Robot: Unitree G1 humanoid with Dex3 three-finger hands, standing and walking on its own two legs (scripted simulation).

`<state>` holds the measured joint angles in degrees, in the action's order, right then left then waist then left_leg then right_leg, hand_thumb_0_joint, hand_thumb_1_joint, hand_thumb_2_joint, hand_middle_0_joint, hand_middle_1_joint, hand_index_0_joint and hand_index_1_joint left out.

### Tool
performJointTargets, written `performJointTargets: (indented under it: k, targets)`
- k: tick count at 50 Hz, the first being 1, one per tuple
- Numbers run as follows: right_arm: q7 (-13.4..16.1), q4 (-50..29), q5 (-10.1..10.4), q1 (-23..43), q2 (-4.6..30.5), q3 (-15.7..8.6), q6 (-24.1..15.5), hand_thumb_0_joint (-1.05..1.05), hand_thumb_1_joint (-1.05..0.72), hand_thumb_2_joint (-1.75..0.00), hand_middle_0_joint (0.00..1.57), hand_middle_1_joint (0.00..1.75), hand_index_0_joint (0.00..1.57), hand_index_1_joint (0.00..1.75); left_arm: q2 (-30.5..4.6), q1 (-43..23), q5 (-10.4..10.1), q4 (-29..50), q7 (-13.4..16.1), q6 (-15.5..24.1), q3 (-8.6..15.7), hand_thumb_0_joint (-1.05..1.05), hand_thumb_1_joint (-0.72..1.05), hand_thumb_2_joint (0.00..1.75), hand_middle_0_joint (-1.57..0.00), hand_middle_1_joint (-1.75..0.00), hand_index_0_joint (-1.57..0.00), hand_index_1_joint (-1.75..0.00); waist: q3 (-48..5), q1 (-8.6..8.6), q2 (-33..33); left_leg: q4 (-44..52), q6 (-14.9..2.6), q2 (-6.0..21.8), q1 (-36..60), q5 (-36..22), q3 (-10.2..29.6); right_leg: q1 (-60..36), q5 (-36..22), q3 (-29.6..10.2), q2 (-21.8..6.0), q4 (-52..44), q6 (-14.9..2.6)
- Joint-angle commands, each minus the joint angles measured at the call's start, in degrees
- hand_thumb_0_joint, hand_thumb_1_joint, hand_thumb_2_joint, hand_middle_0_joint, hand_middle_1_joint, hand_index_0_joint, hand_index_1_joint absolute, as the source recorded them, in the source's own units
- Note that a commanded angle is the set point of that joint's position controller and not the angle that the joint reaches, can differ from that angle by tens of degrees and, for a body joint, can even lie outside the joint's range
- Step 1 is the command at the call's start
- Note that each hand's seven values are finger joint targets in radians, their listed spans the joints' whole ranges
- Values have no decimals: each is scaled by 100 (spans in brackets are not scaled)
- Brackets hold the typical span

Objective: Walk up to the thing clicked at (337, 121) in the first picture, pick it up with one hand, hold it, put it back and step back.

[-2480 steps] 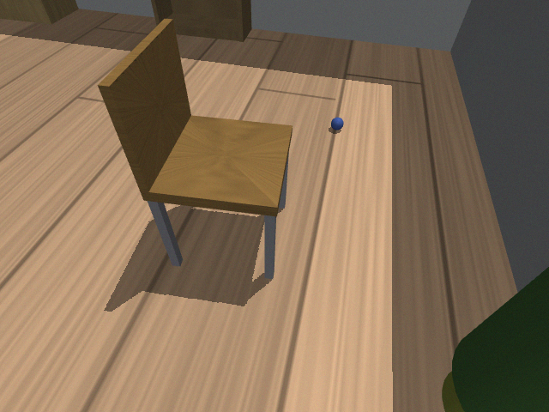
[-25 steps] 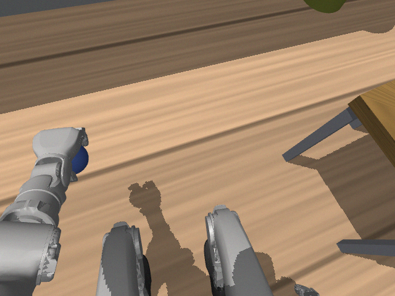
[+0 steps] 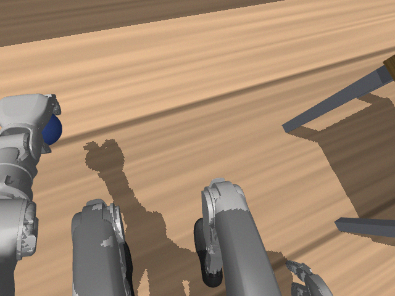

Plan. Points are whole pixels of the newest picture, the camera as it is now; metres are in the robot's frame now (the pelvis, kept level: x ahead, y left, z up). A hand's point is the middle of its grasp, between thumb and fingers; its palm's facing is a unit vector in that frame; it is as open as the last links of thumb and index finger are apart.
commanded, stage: crouch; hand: left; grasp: from above
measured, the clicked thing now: (41, 128) +0.49 +0.25 -0.18
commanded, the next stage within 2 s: lower in 0.60 s
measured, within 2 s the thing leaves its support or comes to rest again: neither
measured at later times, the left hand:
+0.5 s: hand (48, 131) +0.49 +0.25 -0.22, palm faces -0.45 -0.03 -0.89, open 9.9 cm
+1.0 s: hand (54, 134) +0.50 +0.25 -0.26, palm faces -0.47 -0.04 -0.88, open 9.9 cm
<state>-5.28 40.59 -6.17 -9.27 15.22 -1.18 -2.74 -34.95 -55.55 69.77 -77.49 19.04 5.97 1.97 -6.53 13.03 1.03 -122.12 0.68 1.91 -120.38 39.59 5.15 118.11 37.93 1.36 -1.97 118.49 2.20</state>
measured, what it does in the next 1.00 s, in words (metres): lowers itself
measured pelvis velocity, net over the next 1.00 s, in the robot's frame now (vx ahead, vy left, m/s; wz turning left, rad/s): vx -0.01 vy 0.00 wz -0.06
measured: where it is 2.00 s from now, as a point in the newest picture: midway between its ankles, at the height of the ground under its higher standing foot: (167, 275)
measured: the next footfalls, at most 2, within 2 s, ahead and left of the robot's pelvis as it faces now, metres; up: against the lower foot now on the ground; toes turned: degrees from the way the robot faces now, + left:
none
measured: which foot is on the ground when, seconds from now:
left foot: down 0.00-1.00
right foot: down 0.00-1.00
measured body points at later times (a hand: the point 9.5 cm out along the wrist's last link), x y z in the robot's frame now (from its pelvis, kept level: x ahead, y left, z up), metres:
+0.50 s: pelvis -0.01 +0.00 -0.06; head +0.24 +0.05 +0.31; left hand +0.51 +0.25 -0.16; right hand +0.00 -0.27 -0.16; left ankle +0.07 +0.13 -0.38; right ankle +0.09 -0.14 -0.38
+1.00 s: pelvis -0.01 +0.00 -0.09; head +0.25 +0.06 +0.28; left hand +0.52 +0.25 -0.21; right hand +0.00 -0.27 -0.18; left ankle +0.07 +0.13 -0.38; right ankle +0.09 -0.14 -0.38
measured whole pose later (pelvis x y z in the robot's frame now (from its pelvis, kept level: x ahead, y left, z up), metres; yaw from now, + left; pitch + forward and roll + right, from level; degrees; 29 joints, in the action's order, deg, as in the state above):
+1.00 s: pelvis -0.01 +0.00 -0.09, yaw -3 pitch +34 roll -8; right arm -8.2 40.2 -9.0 -10.3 16.8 6.0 -3.3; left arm -45.5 -64.0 73.7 -89.5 21.3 10.0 4.1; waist 0.5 18.0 -0.7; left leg -138.1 0.8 1.0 -133.5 39.5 9.0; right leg 129.6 37.1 3.1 -0.9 132.1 2.8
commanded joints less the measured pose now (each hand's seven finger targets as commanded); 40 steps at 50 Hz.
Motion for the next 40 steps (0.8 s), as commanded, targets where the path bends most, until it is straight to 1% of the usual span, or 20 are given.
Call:
performJointTargets:
  k: [1, 2, 3, 7, 9, 12, 13, 14, 15, 16, 18, 21, 23, 26, 31, 33, 34, 36, 39, 40]
  targets:
    - [39, 6, -5, -1375, 1247, -389, 13, 0, -91, -90, 20, 30, 20, 30, -1455, -2226, 53, 786, 218, 73, 172, 0, 60, 83, -93, -85, -97, -81, -4038, 185, 1412, 1060, -159, -146, 2855, -1407, -386, -1853, -1438, 424, 230, -1060, -399]
    - [22, -2, -8, -1364, 1264, -367, 17, 0, -91, -90, 20, 30, 20, 30, -1550, -2211, 61, 631, 231, 81, 215, 0, 60, 82, -92, -85, -96, -81, -3932, 186, 1426, 1043, -150, -148, 2741, -1344, -364, -1792, -1376, 443, 227, -977, -409]
    - [4, -11, -33, -1336, 1238, -358, 23, 0, -91, -90, 20, 30, 20, 30, -1427, -2275, 53, 690, 238, 94, 151, 0, 60, 82, -91, -87, -95, -82, -4048, 205, 1420, 993, -162, -153, 2696, -1282, -393, -1854, -1342, 455, 260, -951, -407]
    - [-3, 29, -43, -1285, 1295, -308, 21, 0, -91, -90, 20, 30, 20, 30, -1679, -2451, 119, 342, 286, 119, 228, 0, 58, 81, -91, -83, -95, -80, -3804, 233, 1443, 896, -165, -148, 2453, -946, -354, -1455, -1030, 498, 255, -797, -429]
    - [-14, 31, -73, -1344, 1302, -247, 16, 0, -91, -90, 20, 30, 20, 30, -1671, -2565, 107, 309, 291, 163, 198, 0, 58, 77, -90, -83, -94, -79, -3781, 322, 1307, 742, -207, -170, 2223, -914, -408, -1584, -1040, 499, 271, -784, -393]
    - [-24, 61, -81, -1318, 1339, -214, 18, 0, -91, -90, 20, 30, 20, 30, -1831, -2506, 115, 182, 287, 168, 244, 0, 57, 77, -89, -82, -93, -78, -3806, 254, 1432, 666, -183, -167, 2233, -908, -395, -1460, -1014, 515, 265, -640, -411]
    - [-27, 65, -97, -1401, 1372, -194, 11, 0, -91, -90, 20, 30, 20, 30, -1790, -2505, 145, 107, 279, 169, 231, 0, 57, 77, -90, -82, -94, -78, -3725, 368, 1394, 615, -175, -159, 2269, -936, -336, -1370, -1051, 546, 240, -592, -399]
    - [-34, 76, -105, -1383, 1368, -178, 15, 0, -91, -90, 20, 30, 20, 30, -1904, -2796, 152, 340, 289, 214, 246, 0, 58, 76, -90, -82, -94, -78, -3849, 352, 1567, 594, -172, -165, 2195, -953, -363, -1431, -1065, 552, 265, -535, -414]
    - [-36, 78, -121, -1381, 1348, -143, 18, 0, -91, -90, 20, 30, 20, 30, -1846, -2652, 152, 167, 292, 206, 219, 0, 56, 76, -89, -83, -93, -79, -3859, 371, 1451, 495, -187, -168, 2181, -1010, -377, -1501, -1138, 559, 284, -528, -396]
    - [-35, 77, -103, -1393, 1368, -145, 24, 0, -91, -90, 20, 30, 20, 30, -2039, -2828, 136, 333, 306, 223, 281, 0, 56, 76, -89, -82, -93, -78, -4012, 340, 1432, 435, -207, -165, 2120, -1032, -392, -1561, -1159, 553, 295, -530, -390]
    - [-62, 83, -135, -1458, 1389, -75, 16, 0, -91, -90, 20, 30, 20, 30, -1925, -2514, 176, -86, 298, 203, 250, 0, 58, 77, -89, -84, -94, -79, -3648, 430, 1309, 399, -214, -181, 1857, -975, -380, -1458, -1118, 573, 274, -478, -369]
    - [-62, 95, -151, -1433, 1415, -37, 20, 0, -91, -90, 20, 30, 20, 30, -2146, -2797, 208, 152, 288, 265, 293, 0, 58, 74, -89, -82, -93, -78, -3709, 404, 1565, 335, -201, -175, 1893, -874, -378, -1371, -1010, 594, 286, -405, -395]
    - [-73, 101, -144, -1414, 1436, -19, 30, 0, -91, -90, 20, 30, 20, 30, -2107, -2737, 234, 102, 317, 249, 290, 0, 57, 75, -89, -81, -93, -77, -3733, 365, 1688, 375, -154, -163, 2024, -861, -301, -1159, -974, 665, 291, -262, -431]
    - [-80, 87, -149, -1458, 1479, 22, 19, 0, -91, -90, 20, 30, 20, 30, -2002, -2819, 246, 12, 349, 229, 220, 0, 57, 76, -90, -79, -93, -76, -3615, 501, 1749, 311, -144, -167, 2037, -892, -237, -971, -1056, 703, 275, -185, -430]
    - [-116, 77, -152, -1488, 1504, 85, 2, 0, -91, -90, 20, 30, 20, 30, -2193, -2898, 242, 85, 342, 229, 272, 0, 60, 76, -92, -80, -96, -76, -3578, 507, 1795, 180, -162, -170, 1911, -1017, -246, -1020, -1182, 719, 280, -84, -419]
    - [-141, 80, -160, -1473, 1482, 118, 13, 0, -92, -90, 20, 30, 20, 30, -2078, -2752, 273, -43, 321, 208, 194, 0, 60, 76, -93, -79, -96, -76, -3519, 503, 1750, 127, -162, -166, 1882, -1063, -280, -1058, -1224, 728, 306, -78, -416]
    - [-146, 75, -152, -1496, 1522, 88, 11, 0, -91, -90, 20, 30, 20, 30, -2235, -2997, 227, 169, 328, 224, 273, 0, 63, 77, -95, -80, -98, -77, -3669, 506, 1790, 111, -172, -167, 1874, -1047, -280, -1102, -1218, 727, 309, -78, -417]
    - [-161, 51, -177, -1491, 1519, 119, 11, 0, -91, -90, 20, 30, 20, 30, -2183, -2787, 216, -10, 309, 209, 272, 0, 61, 79, -96, -79, -98, -76, -3576, 509, 1712, 85, -181, -173, 1762, -1024, -292, -1134, -1198, 737, 307, -78, -400]
    - [-168, 61, -189, -1436, 1508, 177, 10, 0, -91, -90, 20, 30, 20, 30, -2045, -2699, 221, -380, 268, 240, 125, 0, 58, 78, -94, -79, -96, -77, -3183, 641, 1487, -25, -216, -173, 1435, -809, -297, -1029, -1023, 739, 347, -105, -390]
    - [-167, 74, -196, -1425, 1536, 205, 15, 0, -91, -90, 20, 30, 20, 30, -2161, -2834, 215, -292, 285, 283, 158, 0, 57, 79, -94, -79, -96, -76, -3226, 623, 1456, -89, -235, -172, 1322, -781, -300, -1069, -1026, 734, 353, -106, -372]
